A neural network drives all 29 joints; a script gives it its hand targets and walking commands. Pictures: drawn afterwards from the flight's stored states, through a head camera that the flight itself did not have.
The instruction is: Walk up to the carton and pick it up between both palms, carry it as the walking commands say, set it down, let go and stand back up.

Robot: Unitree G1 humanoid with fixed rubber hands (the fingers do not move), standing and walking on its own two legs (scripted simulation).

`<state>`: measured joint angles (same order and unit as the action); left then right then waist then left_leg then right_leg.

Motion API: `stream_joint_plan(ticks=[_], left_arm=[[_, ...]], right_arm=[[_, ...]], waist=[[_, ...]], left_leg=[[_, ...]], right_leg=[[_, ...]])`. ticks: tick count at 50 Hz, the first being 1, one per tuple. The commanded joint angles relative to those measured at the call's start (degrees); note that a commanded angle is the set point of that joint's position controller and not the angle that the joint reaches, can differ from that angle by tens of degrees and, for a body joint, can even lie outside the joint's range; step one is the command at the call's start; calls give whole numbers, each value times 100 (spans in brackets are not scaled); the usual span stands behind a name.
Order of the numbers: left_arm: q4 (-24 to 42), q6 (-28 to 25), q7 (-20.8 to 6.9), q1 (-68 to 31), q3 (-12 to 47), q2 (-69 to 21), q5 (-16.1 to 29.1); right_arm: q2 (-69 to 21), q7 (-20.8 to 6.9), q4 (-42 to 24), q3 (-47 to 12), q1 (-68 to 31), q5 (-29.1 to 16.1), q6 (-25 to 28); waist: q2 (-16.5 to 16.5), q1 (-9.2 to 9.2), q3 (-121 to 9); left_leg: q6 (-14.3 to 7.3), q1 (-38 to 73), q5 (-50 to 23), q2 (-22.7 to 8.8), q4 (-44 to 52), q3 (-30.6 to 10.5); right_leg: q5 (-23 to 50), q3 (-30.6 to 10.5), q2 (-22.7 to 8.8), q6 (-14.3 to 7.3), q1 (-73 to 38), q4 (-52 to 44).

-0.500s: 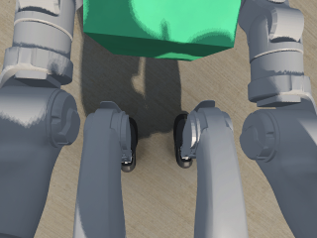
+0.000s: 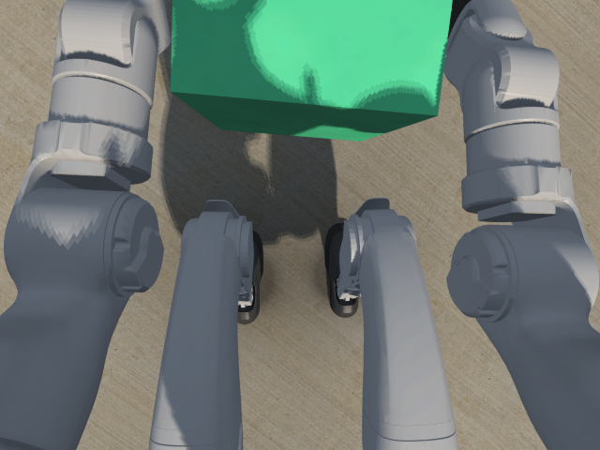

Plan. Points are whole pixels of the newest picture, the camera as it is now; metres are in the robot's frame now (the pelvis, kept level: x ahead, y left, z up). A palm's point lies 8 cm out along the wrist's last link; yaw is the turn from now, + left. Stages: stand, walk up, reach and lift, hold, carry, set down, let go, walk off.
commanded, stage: reach and lift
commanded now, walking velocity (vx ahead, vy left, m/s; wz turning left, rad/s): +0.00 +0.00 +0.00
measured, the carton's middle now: (306, 2) +0.58 -0.01 -0.13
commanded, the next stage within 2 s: none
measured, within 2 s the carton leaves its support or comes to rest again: neither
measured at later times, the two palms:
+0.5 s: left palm out of the picture +0.54 +0.14 +0.02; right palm out of the picture +0.52 -0.16 +0.01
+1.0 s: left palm out of the picture +0.51 +0.14 +0.09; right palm out of the picture +0.49 -0.16 +0.09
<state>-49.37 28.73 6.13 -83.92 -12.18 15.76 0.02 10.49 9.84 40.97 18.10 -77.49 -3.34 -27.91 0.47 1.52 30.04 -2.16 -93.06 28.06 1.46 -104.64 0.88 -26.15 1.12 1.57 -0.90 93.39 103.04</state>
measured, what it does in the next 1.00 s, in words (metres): rises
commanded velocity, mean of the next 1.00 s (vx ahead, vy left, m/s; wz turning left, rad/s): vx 0.00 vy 0.00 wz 0.00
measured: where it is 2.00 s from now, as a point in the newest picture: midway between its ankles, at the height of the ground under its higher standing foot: (294, 289)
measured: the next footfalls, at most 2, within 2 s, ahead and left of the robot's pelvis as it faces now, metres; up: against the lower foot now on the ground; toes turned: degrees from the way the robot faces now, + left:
none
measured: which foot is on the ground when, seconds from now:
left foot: down 0.00-1.00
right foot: down 0.00-1.00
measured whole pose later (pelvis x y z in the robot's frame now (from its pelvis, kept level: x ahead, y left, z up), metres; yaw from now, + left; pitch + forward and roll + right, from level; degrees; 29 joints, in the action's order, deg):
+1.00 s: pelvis +0.00 +0.00 +0.11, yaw +0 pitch +6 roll -1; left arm -45.5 28.8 6.0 -70.9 -12.7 10.9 -1.4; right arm 6.5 9.1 36.0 18.1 -64.0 -1.3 -28.9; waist 0.5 1.5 29.9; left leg -1.8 -64.7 23.0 2.0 -81.2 -0.2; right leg -21.3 0.6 1.8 -0.8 64.8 79.6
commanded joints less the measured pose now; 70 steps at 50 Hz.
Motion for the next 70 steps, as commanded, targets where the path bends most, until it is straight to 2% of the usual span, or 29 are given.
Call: stream_joint_plan(ticks=[1, 4, 7, 8, 9, 10, 13, 14, 19, 20, 23, 27, 30, 32, 36, 39, 40, 41, 44, 50, 52, 53, 55, 57, 59, 62, 66, 69, 70], left_arm=[[1920, -302, -1762, -3684, 2017, -7268, 1054], [1939, -319, -1769, -3749, 1999, -7248, 1059], [1805, -306, -1778, -3587, 1975, -7286, 992], [2123, -333, -1786, -3681, 2096, -7333, 1087], [1762, -288, -1805, -3516, 1876, -7339, 967], [1946, -293, -1807, -3633, 2039, -7398, 1083], [1767, -271, -1832, -3422, 1996, -7385, 970], [2167, -295, -1820, -3465, 2222, -7454, 1061], [2231, -286, -1795, -3429, 2348, -7426, 1110], [2243, -275, -1771, -3384, 2281, -7402, 1062], [2398, -304, -1753, -3308, 2500, -7561, 1094], [2179, -312, -1753, -2993, 2460, -7765, 1033], [1716, -301, -1798, -2675, 2174, -7718, 832], [2350, -357, -1798, -3001, 2512, -7756, 1021], [2332, -357, -1804, -2754, 2524, -7668, 1021], [2423, -340, -1808, -2679, 2661, -7774, 1069], [2071, -323, -1803, -2570, 2461, -7699, 901], [2343, -348, -1804, -2637, 2576, -7766, 982], [2223, -385, -1847, -2543, 2473, -7723, 877], [2423, -360, -1893, -2438, 2662, -7840, 948], [2245, -361, -1922, -2461, 2624, -7873, 934], [2025, -339, -1925, -2090, 2474, -7896, 783], [2051, -367, -1971, -2212, 2472, -7920, 803], [2091, -354, -1997, -2287, 2479, -7972, 836], [2197, -359, -2020, -2072, 2566, -8077, 822], [2290, -371, -2035, -2190, 2603, -8032, 858], [2543, -381, -2056, -2005, 2709, -8052, 858], [2198, -346, -2079, -1726, 2615, -8130, 743], [2110, -354, -2085, -1516, 2605, -8168, 744]], right_arm=[[-6910, -1700, -2203, -2627, -5202, -818, 150], [-6909, -1687, -2260, -2594, -5217, -814, 157], [-7059, -1704, -2173, -2688, -5222, -840, 146], [-7206, -1718, -2328, -2766, -5111, -891, 116], [-7084, -1703, -2200, -2651, -5207, -802, 114], [-7146, -1711, -2290, -2706, -5070, -830, 109], [-7193, -1744, -2164, -2744, -4905, -826, 87], [-7204, -1756, -2490, -2901, -4960, -900, 117], [-7124, -1723, -2381, -2895, -4646, -837, 60], [-7130, -1743, -2407, -2876, -4657, -840, 58], [-7129, -1752, -2641, -3019, -4600, -849, 117], [-7097, -1767, -2580, -2980, -4453, -749, 146], [-7155, -1794, -2389, -2889, -4343, -663, 154], [-7333, -1814, -2604, -3088, -4340, -785, 142], [-7434, -1804, -2567, -3231, -4050, -808, 100], [-7348, -1800, -2672, -3252, -3862, -760, 110], [-7262, -1806, -2504, -3124, -3954, -658, 123], [-7374, -1799, -2843, -3300, -4095, -761, 144], [-7340, -1842, -2356, -3111, -3720, -585, 132], [-7588, -1887, -2795, -3446, -3809, -740, 128], [-7486, -1908, -2450, -3248, -3606, -587, 107], [-7480, -1915, -2494, -3295, -3631, -598, 131], [-7630, -1947, -2375, -3305, -3516, -592, 117], [-7543, -1964, -2447, -3232, -3462, -544, 118], [-7642, -1986, -2713, -3452, -3510, -658, 144], [-7566, -2024, -2540, -3354, -3422, -606, 124], [-7781, -2017, -2863, -3646, -3334, -706, 110], [-7630, -2035, -2613, -3405, -3021, -555, 101], [-7701, -2040, -2697, -3581, -3022, -607, 130]], waist=[[-137, 39, -14641], [-162, 162, -14501], [-130, 2, -14347], [-69, -1, -14743], [-23, 36, -14383], [-17, 85, -14694], [-84, -46, -14478], [-115, 26, -14996], [-196, 166, -14861], [-187, 75, -14791], [-286, 135, -15003], [-295, 174, -14638], [-217, 65, -14049], [-216, 112, -14736], [-103, 35, -14491], [-162, 159, -14589], [-144, 56, -14152], [-141, 27, -14522], [-153, 167, -13766], [-22, 9, -14326], [-31, 189, -13816], [-51, 23, -13676], [-19, 22, -13424], [-52, 158, -13406], [-89, 35, -13720], [-90, 185, -13399], [-51, -8, -13787], [-106, 147, -13152], [3, 5, -13073]], left_leg=[[28, 4282, -1330, 802, 1526, -197], [7, 4386, -1240, 797, 1668, -285], [-2, 4456, -1077, 783, 1840, -268], [-15, 4644, -1194, 795, 1890, -251], [-26, 4364, -1041, 792, 1901, -240], [-19, 4655, -1082, 792, 1971, -281], [-5, 4535, -1062, 766, 2088, -297], [10, 4926, -1361, 784, 2103, -332], [32, 5107, -1236, 757, 2325, -405], [41, 5271, -1221, 756, 2436, -443], [103, 5538, -1504, 775, 2460, -432], [89, 5805, -1466, 746, 2701, -525], [58, 5545, -1178, 742, 2857, -513], [71, 5975, -1489, 749, 2929, -528], [33, 6031, -1537, 730, 3111, -570], [57, 6284, -1638, 726, 3251, -648], [51, 6137, -1391, 708, 3330, -668], [38, 6394, -1504, 714, 3376, -660], [30, 6120, -1170, 677, 3553, -707], [-1, 6880, -1462, 686, 3896, -726], [27, 6707, -1178, 625, 3984, -801], [5, 6652, -1187, 618, 4039, -782], [-25, 6672, -1070, 618, 4186, -779], [0, 6742, -962, 584, 4349, -806], [-21, 7018, -1255, 599, 4374, -802], [-17, 7101, -1014, 550, 4554, -875], [-29, 7461, -1466, 572, 4739, -811], [-1, 7457, -1354, 526, 4952, -830], [-34, 7472, -1446, 507, 4999, -852]], right_leg=[[1153, -109, 725, 121, -4465, -1537], [1063, -99, 713, 130, -4459, -1614], [835, -120, 697, 160, -4548, -1808], [1014, -173, 716, 143, -4936, -1876], [873, -178, 701, 147, -4802, -1933], [919, -169, 704, 143, -4945, -1962], [878, -242, 671, 137, -4959, -2089], [1183, -225, 698, 141, -5183, -2105], [1045, -283, 679, 105, -5288, -2334], [1027, -252, 679, 97, -5313, -2384], [1313, -284, 701, 78, -5489, -2474], [1182, -282, 663, 61, -5386, -2663], [911, -342, 645, 75, -5386, -2866], [1277, -351, 668, 74, -5802, -2928], [1268, -457, 623, 98, -6063, -3145], [1431, -478, 630, 47, -6252, -3285], [1133, -452, 629, 50, -5924, -3283], [1281, -496, 611, 60, -6326, -3385], [923, -506, 565, 64, -6112, -3537], [1151, -553, 572, 83, -6782, -3909], [937, -535, 557, 53, -6540, -3952], [909, -580, 521, 60, -6583, -4022], [772, -598, 499, 61, -6638, -4160], [724, -622, 479, 51, -6826, -4318], [1006, -645, 481, 57, -7080, -4356], [739, -639, 464, 52, -6987, -4535], [1138, -755, 424, 73, -7713, -4799], [1079, -686, 432, 52, -7571, -4976], [1144, -725, 420, 73, -7661, -5019]])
